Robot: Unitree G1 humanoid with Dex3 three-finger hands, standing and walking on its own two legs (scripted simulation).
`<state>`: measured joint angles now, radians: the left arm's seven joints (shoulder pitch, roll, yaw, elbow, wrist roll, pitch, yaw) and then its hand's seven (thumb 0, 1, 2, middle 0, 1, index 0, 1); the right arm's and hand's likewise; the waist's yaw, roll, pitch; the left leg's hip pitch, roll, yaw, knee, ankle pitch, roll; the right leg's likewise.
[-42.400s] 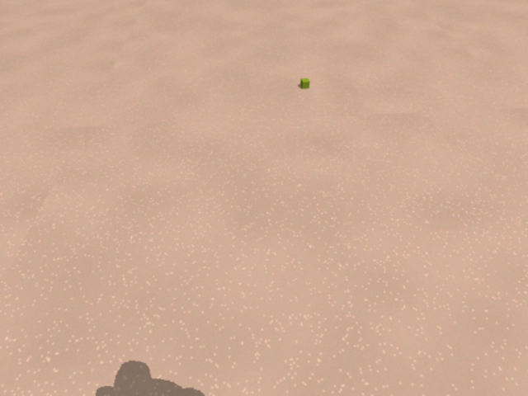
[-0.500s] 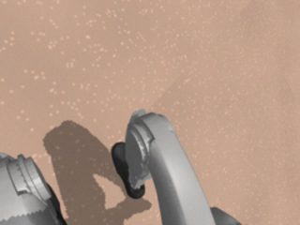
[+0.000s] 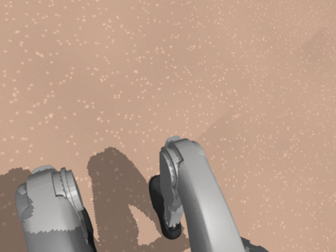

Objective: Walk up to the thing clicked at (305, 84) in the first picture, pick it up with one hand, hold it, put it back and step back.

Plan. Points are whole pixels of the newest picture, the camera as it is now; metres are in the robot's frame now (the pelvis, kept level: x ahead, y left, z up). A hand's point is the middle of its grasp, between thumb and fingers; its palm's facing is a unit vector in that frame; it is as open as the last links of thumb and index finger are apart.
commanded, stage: settle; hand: left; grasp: from above
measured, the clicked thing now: out of the picture +0.41 +0.41 -0.23
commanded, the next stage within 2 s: go down in 0.24 s
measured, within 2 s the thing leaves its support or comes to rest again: rests again in 0.96 s
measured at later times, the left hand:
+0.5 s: hand out of the picture +0.41 +0.37 -0.13, palm faces +0.00 -0.44 -0.90, open 8.3 cm
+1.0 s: hand out of the picture +0.38 +0.37 -0.02, palm faces -0.05 -0.44 -0.90, open 12.9 cm
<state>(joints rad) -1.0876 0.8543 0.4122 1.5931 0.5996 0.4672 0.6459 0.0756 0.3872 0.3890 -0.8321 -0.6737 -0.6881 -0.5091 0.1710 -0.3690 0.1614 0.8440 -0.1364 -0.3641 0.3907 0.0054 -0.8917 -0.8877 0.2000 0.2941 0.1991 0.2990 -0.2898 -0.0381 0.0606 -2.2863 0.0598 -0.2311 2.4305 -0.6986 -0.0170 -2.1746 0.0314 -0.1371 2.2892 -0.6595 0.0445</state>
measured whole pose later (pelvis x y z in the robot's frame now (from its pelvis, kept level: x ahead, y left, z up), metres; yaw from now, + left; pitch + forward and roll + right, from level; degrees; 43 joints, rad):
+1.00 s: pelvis +0.00 -0.02 +0.07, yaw +7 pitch +35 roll -3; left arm -1.15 0.70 0.31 1.64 0.64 0.53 0.50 0.00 -0.29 0.83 -0.20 -0.91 -0.22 -0.88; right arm 0.16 -0.33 0.02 0.90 -0.09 -0.30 0.24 0.01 -0.89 -0.89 0.20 0.29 0.20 0.30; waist -0.21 0.04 -0.16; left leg -2.12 0.07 -0.10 2.16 -0.65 -0.03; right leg -2.08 0.01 -0.04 2.13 -0.65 0.01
